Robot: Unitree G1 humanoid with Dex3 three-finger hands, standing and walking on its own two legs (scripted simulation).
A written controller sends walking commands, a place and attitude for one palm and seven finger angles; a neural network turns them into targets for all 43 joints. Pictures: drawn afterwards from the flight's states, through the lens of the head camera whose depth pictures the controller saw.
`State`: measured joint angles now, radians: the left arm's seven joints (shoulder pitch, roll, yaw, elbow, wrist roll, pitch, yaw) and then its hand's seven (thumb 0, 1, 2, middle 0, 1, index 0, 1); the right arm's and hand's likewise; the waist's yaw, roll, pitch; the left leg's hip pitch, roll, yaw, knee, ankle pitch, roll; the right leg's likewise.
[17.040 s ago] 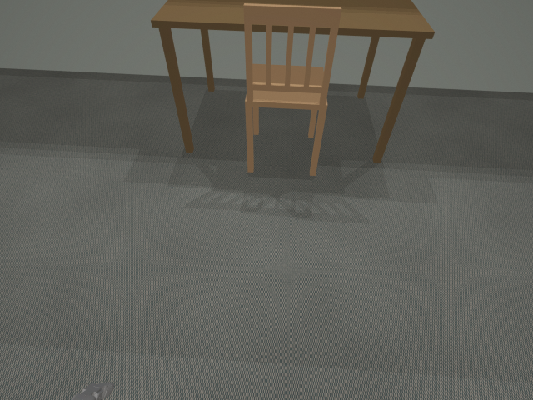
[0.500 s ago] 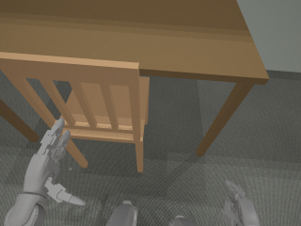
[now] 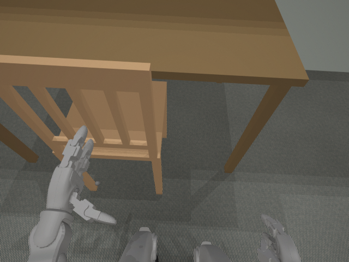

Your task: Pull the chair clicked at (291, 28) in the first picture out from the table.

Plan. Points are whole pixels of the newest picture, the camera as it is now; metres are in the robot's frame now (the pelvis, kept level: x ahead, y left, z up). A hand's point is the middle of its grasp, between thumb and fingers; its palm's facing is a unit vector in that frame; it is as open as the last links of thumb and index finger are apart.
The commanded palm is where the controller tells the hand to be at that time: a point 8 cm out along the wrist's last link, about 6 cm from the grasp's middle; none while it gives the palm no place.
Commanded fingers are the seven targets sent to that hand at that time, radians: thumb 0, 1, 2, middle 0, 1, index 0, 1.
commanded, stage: aim the fingers beside a spindle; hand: left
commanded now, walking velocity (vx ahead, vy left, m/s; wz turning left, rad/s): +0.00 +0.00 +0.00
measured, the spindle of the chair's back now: (88, 117) +0.47 +0.26 -0.02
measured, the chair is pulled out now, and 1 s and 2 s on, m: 0.00 0.00 0.00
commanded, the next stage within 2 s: none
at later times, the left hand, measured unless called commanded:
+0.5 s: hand (109, 171) +0.31 +0.16 +0.01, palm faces -0.01 -1.00 -0.02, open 16.9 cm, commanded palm +0.29 +0.21 +0.02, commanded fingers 0.00 -0.50 0.30 -0.06 -0.08 -0.06 -0.08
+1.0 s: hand (116, 162) +0.33 +0.15 +0.01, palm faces -0.01 -1.00 -0.04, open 16.9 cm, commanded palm +0.31 +0.20 +0.01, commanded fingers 0.00 -0.50 0.30 -0.06 -0.08 -0.06 -0.08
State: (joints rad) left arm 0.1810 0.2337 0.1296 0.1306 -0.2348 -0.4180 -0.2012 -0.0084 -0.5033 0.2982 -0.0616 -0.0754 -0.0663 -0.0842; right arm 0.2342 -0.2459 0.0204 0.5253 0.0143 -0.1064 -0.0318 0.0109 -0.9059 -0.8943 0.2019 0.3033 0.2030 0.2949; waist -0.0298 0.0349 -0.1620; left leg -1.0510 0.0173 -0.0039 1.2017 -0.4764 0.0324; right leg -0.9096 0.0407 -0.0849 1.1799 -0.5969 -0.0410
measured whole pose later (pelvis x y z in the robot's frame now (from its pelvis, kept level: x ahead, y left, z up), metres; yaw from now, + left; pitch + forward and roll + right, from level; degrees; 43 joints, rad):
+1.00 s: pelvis +0.00 +0.00 -0.02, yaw -1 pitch +22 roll -2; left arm -0.07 0.20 0.09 0.32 -0.17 -0.45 -0.08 -0.01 -0.50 0.30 -0.06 -0.08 -0.07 -0.08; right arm 0.23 -0.24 0.02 0.54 0.00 0.02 0.01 0.01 -0.91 -0.89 0.20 0.30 0.20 0.29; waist -0.04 0.03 -0.18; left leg -1.16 0.02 0.01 1.28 -0.50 0.04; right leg -1.03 0.04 -0.07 1.27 -0.63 -0.04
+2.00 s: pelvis +0.00 +0.00 -0.02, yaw -1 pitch +21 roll -3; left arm 0.00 0.17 0.03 0.26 -0.14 -0.49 -0.05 -0.01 -0.50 0.30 -0.06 -0.08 -0.07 -0.08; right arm 0.21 -0.24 0.01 0.53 0.00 0.01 0.01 0.01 -0.91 -0.89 0.20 0.30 0.20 0.29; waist -0.04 0.03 -0.18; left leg -1.15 0.02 0.01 1.27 -0.50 0.04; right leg -1.02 0.04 -0.07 1.26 -0.62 -0.04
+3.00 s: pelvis +0.00 +0.00 -0.02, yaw -1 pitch +21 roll -3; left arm 0.01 0.19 0.05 0.23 -0.16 -0.48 -0.05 -0.01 -0.50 0.30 -0.06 -0.08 -0.07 -0.08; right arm 0.20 -0.23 0.01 0.53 0.00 0.02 0.01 0.01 -0.91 -0.89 0.20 0.30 0.20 0.29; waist -0.04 0.03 -0.17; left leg -1.15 0.02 0.01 1.27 -0.50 0.04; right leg -1.01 0.04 -0.07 1.26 -0.62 -0.04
